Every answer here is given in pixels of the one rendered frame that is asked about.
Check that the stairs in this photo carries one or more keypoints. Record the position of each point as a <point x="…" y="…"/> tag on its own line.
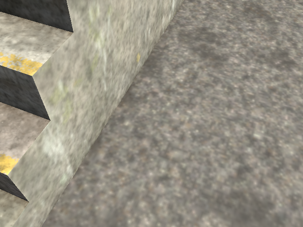
<point x="65" y="65"/>

